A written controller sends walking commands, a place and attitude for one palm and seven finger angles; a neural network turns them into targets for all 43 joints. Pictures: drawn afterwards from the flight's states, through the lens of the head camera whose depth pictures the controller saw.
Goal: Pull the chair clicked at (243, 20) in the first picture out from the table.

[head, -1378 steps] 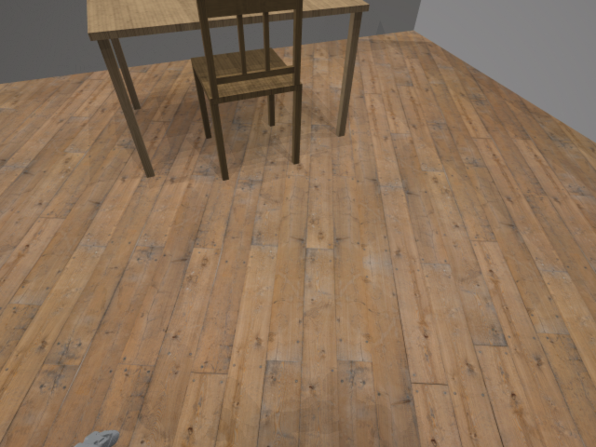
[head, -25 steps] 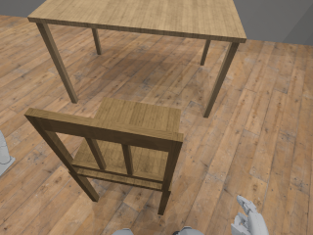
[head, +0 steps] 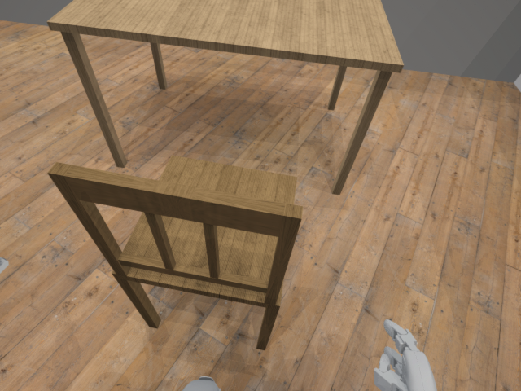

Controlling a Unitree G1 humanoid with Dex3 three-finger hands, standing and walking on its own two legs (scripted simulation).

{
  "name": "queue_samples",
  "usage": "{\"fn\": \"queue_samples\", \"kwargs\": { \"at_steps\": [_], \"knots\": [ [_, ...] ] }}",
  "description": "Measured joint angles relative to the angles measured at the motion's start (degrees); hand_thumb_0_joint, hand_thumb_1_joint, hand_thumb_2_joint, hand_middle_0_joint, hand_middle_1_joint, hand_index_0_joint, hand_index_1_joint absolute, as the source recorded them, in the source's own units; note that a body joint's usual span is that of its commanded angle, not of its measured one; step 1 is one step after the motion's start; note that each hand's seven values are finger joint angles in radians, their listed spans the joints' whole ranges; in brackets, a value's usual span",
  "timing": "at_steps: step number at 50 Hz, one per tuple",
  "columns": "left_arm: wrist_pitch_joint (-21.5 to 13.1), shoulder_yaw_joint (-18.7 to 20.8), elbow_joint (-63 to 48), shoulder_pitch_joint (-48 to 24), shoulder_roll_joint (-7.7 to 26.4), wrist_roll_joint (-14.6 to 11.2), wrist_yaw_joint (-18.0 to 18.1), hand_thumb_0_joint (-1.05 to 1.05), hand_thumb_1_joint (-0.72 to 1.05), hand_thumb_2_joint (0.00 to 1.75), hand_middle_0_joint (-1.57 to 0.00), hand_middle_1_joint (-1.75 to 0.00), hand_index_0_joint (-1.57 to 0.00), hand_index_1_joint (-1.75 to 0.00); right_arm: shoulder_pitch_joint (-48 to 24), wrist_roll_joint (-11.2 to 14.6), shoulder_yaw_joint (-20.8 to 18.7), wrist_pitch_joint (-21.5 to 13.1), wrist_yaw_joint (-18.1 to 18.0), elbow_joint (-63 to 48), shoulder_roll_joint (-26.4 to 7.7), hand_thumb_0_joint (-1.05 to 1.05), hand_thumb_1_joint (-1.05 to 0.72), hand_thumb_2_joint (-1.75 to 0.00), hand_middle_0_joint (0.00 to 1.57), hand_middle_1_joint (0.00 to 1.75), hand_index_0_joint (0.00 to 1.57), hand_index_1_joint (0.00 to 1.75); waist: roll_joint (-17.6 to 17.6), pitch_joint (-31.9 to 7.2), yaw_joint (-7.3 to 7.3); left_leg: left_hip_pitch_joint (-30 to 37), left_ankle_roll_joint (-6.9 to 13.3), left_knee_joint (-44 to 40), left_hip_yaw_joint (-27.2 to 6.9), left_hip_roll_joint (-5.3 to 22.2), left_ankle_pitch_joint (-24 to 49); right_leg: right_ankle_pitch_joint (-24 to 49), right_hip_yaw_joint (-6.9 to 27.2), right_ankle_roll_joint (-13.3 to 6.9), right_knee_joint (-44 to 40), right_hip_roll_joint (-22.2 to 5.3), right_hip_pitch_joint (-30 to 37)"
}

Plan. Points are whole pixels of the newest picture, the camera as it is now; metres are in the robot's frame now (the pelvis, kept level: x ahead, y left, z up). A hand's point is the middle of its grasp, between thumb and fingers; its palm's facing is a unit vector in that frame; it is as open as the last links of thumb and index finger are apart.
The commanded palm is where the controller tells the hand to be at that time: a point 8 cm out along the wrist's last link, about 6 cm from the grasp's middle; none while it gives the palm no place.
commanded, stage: step back with the hand held close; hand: left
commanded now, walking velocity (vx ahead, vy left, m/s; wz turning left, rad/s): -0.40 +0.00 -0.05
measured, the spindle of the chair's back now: (162, 240) +0.39 +0.22 -0.10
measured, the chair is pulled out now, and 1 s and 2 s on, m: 0.60 0.60 0.60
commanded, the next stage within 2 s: stop stepping back and stand still in 0.30 s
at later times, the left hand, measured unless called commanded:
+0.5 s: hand (13, 390) +0.10 +0.22 +0.17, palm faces +0.27 -0.84 -0.48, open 7.4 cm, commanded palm +0.05 +0.27 +0.19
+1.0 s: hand out of the picture +0.01 +0.20 +0.19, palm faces +0.35 -0.79 -0.50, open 7.4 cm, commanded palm -0.04 +0.25 +0.19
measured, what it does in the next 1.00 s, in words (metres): walks backwards: right foot, then left foot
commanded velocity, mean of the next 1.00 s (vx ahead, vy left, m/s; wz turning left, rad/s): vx -0.01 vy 0.02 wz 0.01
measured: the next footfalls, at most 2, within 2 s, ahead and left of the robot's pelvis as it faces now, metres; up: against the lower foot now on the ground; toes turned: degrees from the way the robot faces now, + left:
right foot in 0.02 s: -0.01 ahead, -0.14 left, +0.00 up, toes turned -2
left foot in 0.30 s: -0.01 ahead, +0.11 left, +0.00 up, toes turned -2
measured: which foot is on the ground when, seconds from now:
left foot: down 0.00-0.12, up 0.14-0.28, down 0.30-0.62, up 0.64-0.78, down 0.80-1.00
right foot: up 0.00-0.00, down 0.02-0.32, up 0.34-0.52, down 0.54-0.82, up 0.84-0.98, down 1.00-1.00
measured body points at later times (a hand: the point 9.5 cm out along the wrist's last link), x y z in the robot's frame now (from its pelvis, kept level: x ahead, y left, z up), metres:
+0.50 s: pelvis -0.11 -0.02 +0.02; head -0.07 +0.01 +0.46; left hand +0.08 +0.26 +0.20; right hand +0.05 -0.26 -0.06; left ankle -0.05 +0.11 -0.72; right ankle -0.11 -0.15 -0.70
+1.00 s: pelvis -0.19 -0.04 +0.01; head -0.22 -0.03 +0.46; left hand -0.01 +0.24 +0.21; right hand -0.10 -0.29 -0.08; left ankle -0.18 +0.07 -0.72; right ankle -0.20 -0.15 -0.72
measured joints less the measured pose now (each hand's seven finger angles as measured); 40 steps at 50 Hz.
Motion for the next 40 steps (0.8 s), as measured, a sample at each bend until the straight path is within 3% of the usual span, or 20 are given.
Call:
{"fn": "queue_samples", "kwargs": {
  "at_steps": [2, 3, 6, 9, 12, 14, 15, 16, 18, 21, 24, 27, 30, 33, 36, 38, 40],
  "knots": [
    [-0.59, -0.60, -0.08, -0.74, -1.14, -0.18, -0.13, 0.01, 0.89, 0.90, -0.21, -0.31, -0.21, -0.30, -0.54, -0.39, 0.65, -0.87, 0.57, 0.67, 0.33, 0.01, -0.90, -0.90, 0.20, 0.30, 0.20, 0.30, -0.29, -0.06, 1.20, -1.08, -0.55, 0.26, 0.93, 1.00, 0.37, -2.69, -0.36, 0.62, -4.64, -0.28, 3.00],
    [-0.81, -1.53, 0.25, -1.76, -2.21, 0.03, -0.36, 0.01, 0.89, 0.90, -0.21, -0.31, -0.21, -0.30, -1.41, -0.63, 0.80, -1.15, 0.81, 1.25, 0.12, 0.01, -0.90, -0.90, 0.20, 0.30, 0.20, 0.30, 0.90, 0.91, 1.47, -1.28, -0.86, 0.32, 0.57, 2.18, 0.74, -2.15, -0.73, 0.82, -6.02, 0.82, 3.30],
    [-0.64, -5.05, 0.16, -4.28, -3.55, 0.45, -1.35, 0.01, 0.89, 0.90, -0.21, -0.31, -0.21, -0.30, -2.53, -0.74, 0.91, -1.15, 1.42, 2.10, -0.58, 0.01, -0.90, -0.90, 0.20, 0.30, 0.20, 0.30, 3.71, 3.71, 1.05, -0.79, -1.09, -0.86, -1.43, 4.01, 2.81, 3.32, -2.22, -0.49, -8.93, 3.22, 4.65],
    [-1.23, -6.77, -1.39, -2.82, -2.83, 0.28, -2.06, 0.01, 0.89, 0.90, -0.21, -0.31, -0.21, -0.30, -1.80, -0.03, 0.43, 0.07, 1.69, 2.76, -0.71, 0.01, -0.90, -0.90, 0.20, 0.30, 0.20, 0.31, 1.86, 2.85, 0.53, -0.86, -0.77, 7.58, -2.16, 0.41, -5.03, 3.67, -1.03, -0.91, -8.32, 1.85, 3.87],
    [-1.24, -5.74, -1.58, -0.05, -1.49, 0.66, -1.95, 0.01, 0.89, 0.90, -0.22, -0.31, -0.21, -0.30, -0.62, 0.28, -0.26, 2.05, 0.81, 2.71, -1.13, 0.01, -0.90, -0.90, 0.20, 0.30, 0.20, 0.31, -0.14, 0.08, -1.13, 1.27, -0.70, 13.89, -1.01, -3.13, -12.08, 5.06, 0.10, -0.54, -10.12, -0.23, 3.27],
    [-1.50, -3.79, -0.76, 0.69, -0.12, 0.81, -1.51, 0.01, 0.88, 0.90, -0.22, -0.31, -0.22, -0.30, -0.57, 0.50, -0.25, 2.79, -0.09, 2.05, -1.73, 0.01, -0.90, -0.90, 0.20, 0.30, 0.20, 0.30, -0.72, -0.61, -2.23, 5.91, -0.49, 5.31, -0.09, -3.37, -9.19, 6.02, 0.27, 0.03, -10.47, -0.90, 2.34],
    [-1.55, -2.83, -0.51, 0.82, 0.50, 0.67, -1.24, 0.01, 0.88, 0.90, -0.22, -0.31, -0.22, -0.30, -0.67, 0.59, -0.29, 2.94, -0.45, 1.27, -2.30, 0.01, -0.90, -0.90, 0.20, 0.30, 0.20, 0.30, -0.24, -0.43, -2.72, 8.79, -0.13, -1.49, 0.05, -2.66, -2.86, 6.06, -0.09, 0.31, -9.63, -0.65, 1.51],
    [-1.56, -1.89, 0.00, 0.42, 1.35, 0.48, -1.08, 0.01, 0.88, 0.90, -0.22, -0.31, -0.21, -0.30, -1.24, 0.59, -0.72, 2.93, -0.65, 1.06, -2.21, 0.01, -0.90, -0.90, 0.20, 0.30, 0.20, 0.30, -0.80, 0.17, -3.15, 9.91, 0.35, -4.69, 0.29, -2.92, -2.72, 5.81, -0.15, 0.54, -7.64, -1.09, 0.04],
    [-1.43, -0.82, 1.95, -0.60, 2.29, -0.04, -1.06, 0.01, 0.89, 0.90, -0.22, -0.31, -0.21, -0.30, -2.89, 0.54, -1.51, 3.00, -0.15, 1.47, -0.78, 0.01, -0.90, -0.90, 0.20, 0.30, 0.20, 0.30, -3.45, 2.20, -2.57, 10.47, 1.08, -6.27, 1.72, -3.99, -2.77, 0.62, 1.68, 0.18, -0.07, -1.54, -3.23],
    [0.87, -2.46, 3.21, 0.60, 0.12, -0.78, -1.27, 0.01, 0.89, 0.90, -0.21, -0.31, -0.21, -0.30, -3.35, -0.35, -1.27, 2.08, 0.87, 1.00, 0.20, 0.01, -0.90, -0.90, 0.20, 0.30, 0.20, 0.30, -2.58, 3.04, -2.35, 10.38, 0.93, -8.02, 1.89, -2.15, -0.82, -5.39, 0.95, 0.40, 7.37, 0.23, -5.55],
    [3.37, -5.60, -0.43, 2.34, -1.87, -0.80, -1.18, 0.02, 0.89, 0.90, -0.21, -0.31, -0.21, -0.30, -1.94, 0.21, -0.53, 1.13, 1.99, -0.38, 0.39, 0.01, -0.90, -0.90, 0.20, 0.30, 0.20, 0.30, -1.04, 3.45, -1.61, 9.93, 0.16, -8.68, 1.16, -0.18, 1.11, -1.88, -1.44, 0.45, 1.99, -0.25, -2.16],
    [3.56, -6.10, -5.26, 5.10, -0.51, -0.78, -0.98, 0.02, 0.89, 0.90, -0.21, -0.31, -0.21, -0.30, -0.09, 0.98, 0.92, 0.62, 2.22, -1.53, 0.76, 0.01, -0.90, -0.90, 0.20, 0.30, 0.20, 0.30, -1.54, 2.47, -0.69, 8.07, -0.84, -5.87, 1.34, 0.35, 0.81, 1.99, -2.26, 0.69, -9.04, -2.27, 4.33],
    [2.67, -5.98, -3.66, 3.51, 0.29, -0.26, -0.83, 0.02, 0.89, 0.90, -0.22, -0.31, -0.21, -0.30, 0.28, 1.10, 1.81, 1.13, 1.53, -0.26, 0.40, 0.01, -0.90, -0.90, 0.20, 0.30, 0.20, 0.30, 0.79, 2.59, -0.75, 7.41, -0.99, -2.60, -0.37, 1.69, -2.96, 8.09, -3.83, 0.38, -11.39, -0.86, 6.10],
    [3.35, -5.44, 0.59, 0.91, -0.24, -0.15, -0.36, 0.01, 0.89, 0.90, -0.22, -0.31, -0.22, -0.30, 2.19, 1.13, 1.89, 2.22, 1.17, 0.85, -0.48, 0.01, -0.90, -0.90, 0.20, 0.30, 0.20, 0.30, 1.42, -0.10, -0.30, 6.46, -0.51, 2.73, -1.23, 0.12, -11.43, 7.94, -3.57, -0.80, -10.72, -1.10, 5.24],
    [4.30, -5.50, 5.38, -0.95, -2.36, -0.07, 0.10, 0.01, 0.89, 0.90, -0.22, -0.31, -0.21, -0.30, 4.12, 0.93, 1.42, 3.58, 0.91, 2.40, -2.28, 0.01, -0.90, -0.90, 0.20, 0.30, 0.20, 0.31, 1.41, -3.80, -0.53, 7.67, 0.56, 10.09, 0.52, -2.36, -12.94, 8.48, -2.89, -0.93, -10.22, -2.25, 3.86],
    [4.91, -6.38, 8.33, -2.78, -3.76, 0.10, 0.15, 0.01, 0.89, 0.90, -0.22, -0.31, -0.21, -0.30, 5.65, 1.07, 1.00, 3.97, 0.58, 3.03, -3.58, 0.01, -0.90, -0.90, 0.20, 0.30, 0.20, 0.31, 1.55, -5.83, -1.26, 11.18, 1.46, 7.65, 1.90, -2.94, -14.16, 8.66, -3.83, -0.63, -10.25, -2.91, 3.13],
    [5.12, -7.56, 9.98, -4.81, -5.01, 0.52, 0.24, 0.01, 0.89, 0.90, -0.21, -0.31, -0.21, -0.30, 6.76, 1.10, 0.41, 3.58, 0.07, 2.90, -4.96, 0.01, -0.90, -0.90, 0.20, 0.30, 0.20, 0.30, 2.43, -6.43, -2.28, 15.53, 2.48, -0.95, 1.75, -2.66, -15.49, 8.08, -5.40, -0.24, -9.36, -2.70, 1.78]
  ]
}}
